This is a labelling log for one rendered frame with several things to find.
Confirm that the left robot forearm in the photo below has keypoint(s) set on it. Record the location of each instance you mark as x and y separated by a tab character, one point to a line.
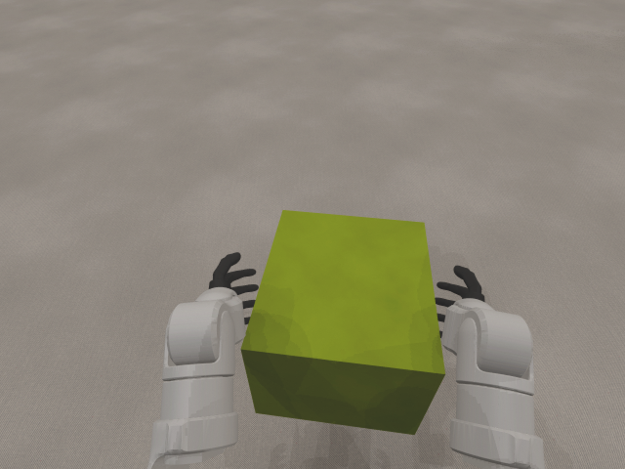
197	420

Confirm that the right robot forearm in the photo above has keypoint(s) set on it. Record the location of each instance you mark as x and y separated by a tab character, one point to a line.
494	424

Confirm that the left robot hand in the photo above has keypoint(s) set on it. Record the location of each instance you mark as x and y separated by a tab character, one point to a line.
221	278

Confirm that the right robot hand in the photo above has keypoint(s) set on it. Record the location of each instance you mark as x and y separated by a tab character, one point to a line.
473	290

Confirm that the carton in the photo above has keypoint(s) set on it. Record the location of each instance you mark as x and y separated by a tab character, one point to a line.
344	329

